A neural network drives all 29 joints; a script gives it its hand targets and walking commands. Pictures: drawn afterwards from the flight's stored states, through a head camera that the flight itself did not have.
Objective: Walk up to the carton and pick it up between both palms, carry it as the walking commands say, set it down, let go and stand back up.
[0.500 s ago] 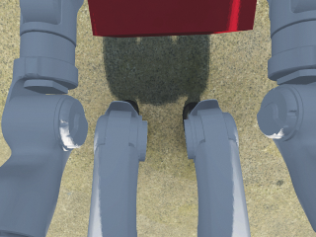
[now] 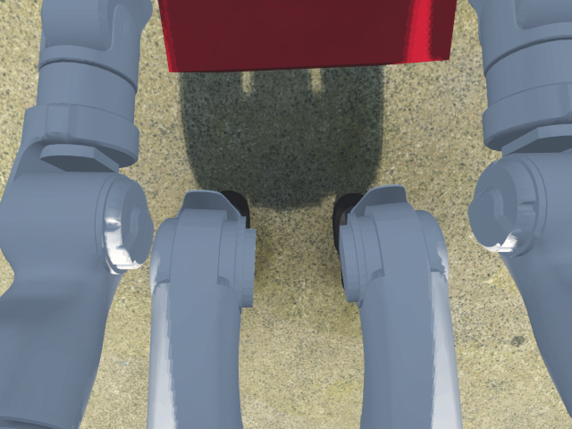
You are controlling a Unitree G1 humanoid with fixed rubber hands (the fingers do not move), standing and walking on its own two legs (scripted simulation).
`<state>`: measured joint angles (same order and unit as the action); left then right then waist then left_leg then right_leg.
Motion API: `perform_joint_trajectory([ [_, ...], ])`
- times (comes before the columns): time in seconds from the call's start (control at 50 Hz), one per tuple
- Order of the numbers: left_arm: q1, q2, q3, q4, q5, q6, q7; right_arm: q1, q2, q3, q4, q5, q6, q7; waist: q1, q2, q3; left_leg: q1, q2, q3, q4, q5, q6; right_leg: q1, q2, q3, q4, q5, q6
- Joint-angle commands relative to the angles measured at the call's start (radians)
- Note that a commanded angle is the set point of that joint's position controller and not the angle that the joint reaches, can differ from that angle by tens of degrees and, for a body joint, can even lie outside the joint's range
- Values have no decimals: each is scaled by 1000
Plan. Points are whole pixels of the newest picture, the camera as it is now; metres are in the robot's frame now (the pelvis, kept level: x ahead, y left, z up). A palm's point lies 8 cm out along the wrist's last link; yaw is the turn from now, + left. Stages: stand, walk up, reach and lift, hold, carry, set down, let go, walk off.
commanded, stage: set down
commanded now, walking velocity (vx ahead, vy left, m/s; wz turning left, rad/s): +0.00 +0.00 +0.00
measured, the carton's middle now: out of the picture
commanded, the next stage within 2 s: none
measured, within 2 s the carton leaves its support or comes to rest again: rests again in 0.12 s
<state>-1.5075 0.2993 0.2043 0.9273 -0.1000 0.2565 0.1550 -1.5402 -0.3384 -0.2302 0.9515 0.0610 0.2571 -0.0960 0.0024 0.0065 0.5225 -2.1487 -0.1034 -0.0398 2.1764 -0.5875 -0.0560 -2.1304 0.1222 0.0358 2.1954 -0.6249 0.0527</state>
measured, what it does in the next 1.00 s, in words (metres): stands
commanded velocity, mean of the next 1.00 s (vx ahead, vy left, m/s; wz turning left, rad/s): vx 0.00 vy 0.00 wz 0.00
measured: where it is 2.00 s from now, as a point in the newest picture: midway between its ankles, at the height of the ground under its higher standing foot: (291, 263)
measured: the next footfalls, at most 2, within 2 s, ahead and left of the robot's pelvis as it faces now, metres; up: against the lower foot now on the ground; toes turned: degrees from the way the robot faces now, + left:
none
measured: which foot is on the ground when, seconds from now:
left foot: down 0.00-1.00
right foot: down 0.00-1.00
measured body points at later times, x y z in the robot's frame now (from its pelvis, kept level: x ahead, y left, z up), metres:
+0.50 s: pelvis +0.00 +0.00 -0.01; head +0.38 +0.00 +0.22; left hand +0.56 +0.16 -0.20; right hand +0.57 -0.17 -0.19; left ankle +0.12 +0.12 -0.35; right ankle +0.11 -0.12 -0.35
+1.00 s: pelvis +0.00 +0.00 -0.02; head +0.38 +0.00 +0.22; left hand +0.56 +0.16 -0.20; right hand +0.57 -0.18 -0.20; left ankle +0.12 +0.12 -0.35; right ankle +0.11 -0.12 -0.35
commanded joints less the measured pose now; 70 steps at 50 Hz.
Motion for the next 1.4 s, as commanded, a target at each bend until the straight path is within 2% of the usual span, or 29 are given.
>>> perform_joint_trajectory([
  [0.0, -682, -887, -344, -261, -120, -56, -309, -574, 990, 353, -209, 116, -34, 277, -5, -32, -1730, 650, -13, 128, -111, 469, 40, 607, -4, -109, -152, 489, -34],
  [0.02, -689, -877, -344, -270, -119, -59, -308, -598, 979, 357, -218, 122, -38, 277, 7, -25, -1725, 652, -14, 129, -111, 470, 39, 596, -5, -107, -147, 482, -33],
  [0.04, -717, -871, -359, -298, -129, -66, -302, -608, 982, 372, -235, 129, -42, 275, -3, -31, -1757, 681, -14, 123, -110, 490, 41, 609, -5, -112, -144, 497, -32],
  [0.06, -728, -855, -362, -317, -129, -70, -295, -630, 975, 384, -246, 146, -47, 271, 13, -25, -1770, 690, -11, 127, -107, 499, 41, 613, -8, -107, -142, 502, -32],
  [0.1, -745, -845, -355, -305, -130, -78, -287, -632, 969, 386, -233, 152, -51, 265, 22, -32, -1733, 680, -11, 128, -111, 486, 41, 612, -9, -109, -141, 485, -34],
  [0.12, -748, -834, -348, -283, -128, -77, -286, -641, 954, 379, -223, 146, -53, 263, 9, -37, -1701, 666, -8, 127, -111, 466, 44, 602, -9, -108, -146, 468, -33],
  [0.16, -765, -825, -345, -297, -128, -84, -282, -636, 947, 373, -212, 154, -59, 262, 18, -24, -1680, 663, -5, 125, -110, 447, 43, 587, -11, -105, -143, 448, -39],
  [0.3, -710, -837, -312, -192, -116, -85, -299, -580, 942, 305, -99, 107, -60, 275, -7, -14, -1522, 585, -6, 113, -108, 387, 46, 500, -15, -101, -141, 386, -52],
  [0.38, -683, -840, -303, -175, -115, -89, -307, -572, 935, 306, -117, 104, -68, 283, -1, -18, -1493, 570, -8, 110, -96, 412, 48, 484, -13, -99, -135, 411, -51],
  [0.4, -687, -835, -302, -180, -116, -93, -308, -567, 935, 303, -113, 99, -69, 284, -15, -23, -1483, 558, -9, 109, -92, 410, 48, 481, -13, -99, -133, 412, -52],
  [0.44, -692, -832, -307, -194, -116, -98, -307, -569, 941, 310, -116, 108, -71, 285, -3, -19, -1479, 563, -8, 107, -89, 430, 50, 487, -14, -97, -126, 431, -51],
  [0.46, -705, -821, -316, -210, -125, -102, -305, -573, 926, 312, -131, 109, -75, 283, -18, -13, -1488, 577, -9, 107, -83, 439, 47, 489, -13, -98, -124, 439, -52],
  [0.54, -648, -804, -295, -150, -114, -98, -306, -577, 912, 331, -122, 114, -78, 283, 0, -44, -1404, 523, -10, 106, -83, 406, 54, 483, -15, -91, -125, 415, -50],
  [0.56, -641, -803, -290, -143, -112, -98, -307, -558, 910, 319, -101, 106, -75, 284, -6, -51, -1379, 513, -7, 104, -85, 388, 54, 478, -18, -95, -122, 398, -52],
  [0.64, -642, -794, -276, -122, -91, -97, -313, -547, 909, 297, -73, 92, -72, 292, 9, -32, -1309, 482, -5, 102, -83, 359, 58, 433, -18, -82, -123, 369, -59],
  [0.72, -609, -800, -255, -94, -75, -96, -322, -525, 900, 283, -61, 77, -76, 294, 2, -41, -1238, 439, -3, 98, -79, 349, 58, 410, -17, -80, -121, 363, -59],
  [0.78, -587, -808, -248, -90, -60, -95, -326, -497, 897, 264, -45, 60, -75, 298, -7, -26, -1199, 424, -4, 93, -77, 341, 59, 377, -16, -77, -120, 355, -65],
  [0.86, -565, -798, -240, -64, -49, -93, -330, -477, 892, 260, -30, 50, -73, 301, 3, -27, -1158, 410, 0, 89, -76, 328, 61, 363, -19, -68, -118, 344, -67],
  [0.88, -550, -798, -233, -60, -48, -90, -331, -475, 882, 260, -34, 51, -73, 301, -7, -33, -1144, 403, -1, 86, -74, 320, 62, 357, -19, -72, -118, 336, -68],
  [0.94, -548, -793, -229, -57, -38, -89, -335, -471, 874, 248, -24, 38, -70, 302, -9, -20, -1120, 388, 1, 89, -69, 299, 61, 344, -18, -67, -119, 318, -71],
  [0.96, -547, -778, -225, -56, -35, -89, -335, -460, 872, 249, -13, 38, -69, 304, 0, -25, -1107, 396, 1, 88, -74, 296, 62, 339, -20, -70, -117, 310, -69],
  [1.02, -538, -771, -219, -51, -33, -87, -337, -462, 853, 242, -10, 30, -69, 305, -13, -34, -1083, 384, 3, 83, -71, 285, 63, 325, -21, -71, -118, 297, -69],
  [1.04, -536, -773, -219, -39, -26, -86, -337, -449, 859, 235, 0, 29, -68, 306, -7, -17, -1073, 392, 2, 83, -76, 275, 61, 317, -19, -70, -118, 286, -71],
  [1.22, -510, -697, -183, -16, -16, -92, -322, -452, 764, 209, 12, 20, -78, 294, -3, -21, -1046, 414, 6, 78, -72, 246, 59, 335, -28, -69, -111, 256, -65],
  [1.24, -503, -686, -179, -21, -19, -94, -318, -453, 743, 208, 5, 19, -82, 290, -13, -29, -1055, 419, 5, 75, -70, 247, 59, 341, -28, -72, -112, 258, -62],
  [1.26, -516, -664, -177, -28, -21, -97, -313, -457, 738, 208, 7, 22, -82, 288, -2, -31, -1064, 429, 5, 76, -73, 247, 58, 354, -31, -71, -111, 259, -61],
  [1.3, -492, -616, -165, -10, -16, -102, -299, -438, 669, 184, 12, 14, -91, 273, -14, -23, -1063, 436, 9, 77, -73, 247, 53, 368, -32, -71, -110, 264, -57],
  [1.32, -477, -580, -144, 0, -10, -106, -291, -439, 635, 184, 22, 17, -93, 264, 5, -28, -1063, 438, 9, 78, -72, 251, 51, 370, -35, -70, -109, 261, -56],
  [1.38, -446, -427, -96, 13, 11, -122, -253, -397, 471, 140, 41, 0, -107, 220, 0, -21, -1080, 456, 17, 83, -71, 256, 41, 398, -39, -64, -116, 267, -46],
])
